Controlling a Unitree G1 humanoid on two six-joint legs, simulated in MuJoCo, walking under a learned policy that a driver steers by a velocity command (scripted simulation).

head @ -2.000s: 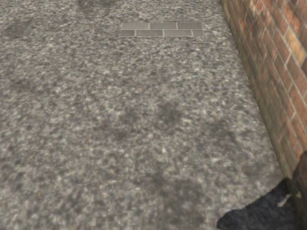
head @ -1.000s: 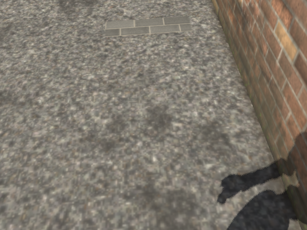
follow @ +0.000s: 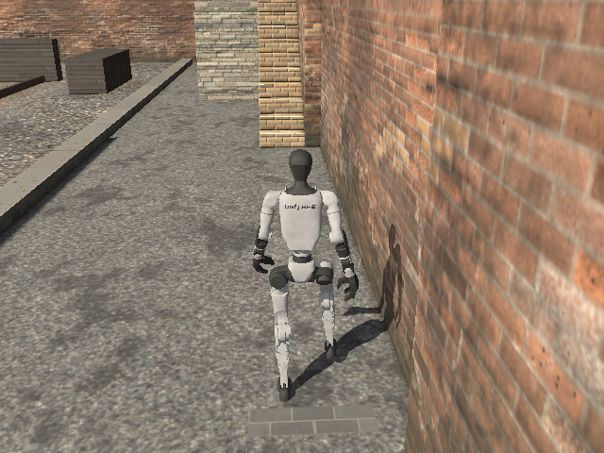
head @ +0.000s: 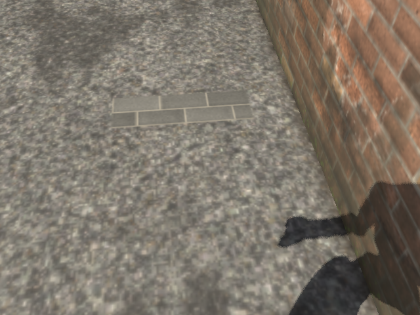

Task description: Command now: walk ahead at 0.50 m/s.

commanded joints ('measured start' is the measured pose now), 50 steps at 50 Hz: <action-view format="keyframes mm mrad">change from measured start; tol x32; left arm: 1 -148 51 2 -101 -7 -20 -11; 9 432 268 75 20 23 -27 -14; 50 181 100 18 -65 11 11 33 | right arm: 1 53 -160 -35 -10 5 -1 -8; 32 -475 -97 -16 -254 5 -6 49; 38 53 -324 -91 -132 -11 -18 39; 50 -138 -183 -33 -111 -15 -23 16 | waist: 1 -12 115 106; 9 158 -224 -427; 33 127 -54 141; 39 7 429 -421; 50 71 88 18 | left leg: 1 -7 289 -101 -28 255 141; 7 -60 230 -38 491 675 51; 9 -665 -12 -113 1135 -343 -34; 10 -760 49 -203 1231 -334 -9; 33 -761 137 -56 395 235 -20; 37 -195 64 -10 371 185 69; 39 356 473 -804 193 10 305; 50 -225 283 -209 -41 300 201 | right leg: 1 -21 22 -18 -80 -12 -12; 7 578 81 -46 -117 -179 -128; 9 1130 -309 732 -303 -319 -347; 16 503 -129 215 -493 -162 -243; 33 748 -160 45 -414 -62 -143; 37 657 -77 -21 35 347 -74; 39 101 190 46 674 -699 -4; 50 3 -52 42 333 -233 21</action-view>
